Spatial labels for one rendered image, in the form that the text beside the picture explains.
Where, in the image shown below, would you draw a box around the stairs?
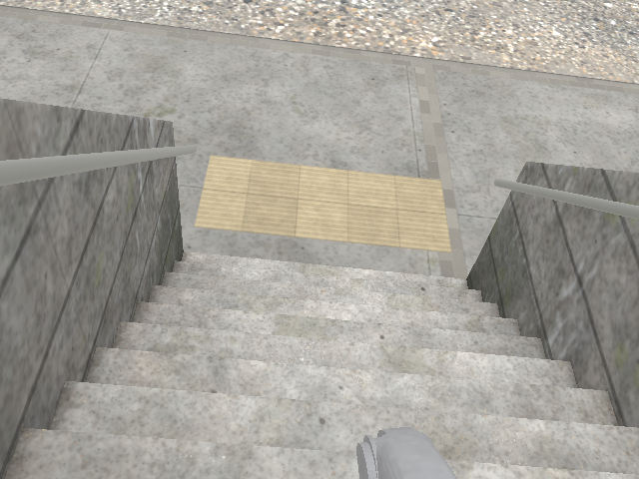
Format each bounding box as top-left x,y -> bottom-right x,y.
5,251 -> 639,479

